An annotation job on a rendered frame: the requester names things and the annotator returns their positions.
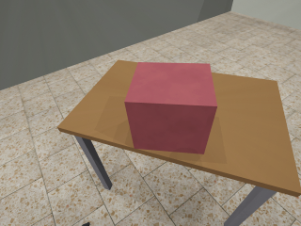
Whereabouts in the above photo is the table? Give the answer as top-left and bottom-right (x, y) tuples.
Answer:
(57, 59), (301, 226)

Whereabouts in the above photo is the carton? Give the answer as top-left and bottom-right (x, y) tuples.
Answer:
(124, 62), (217, 154)

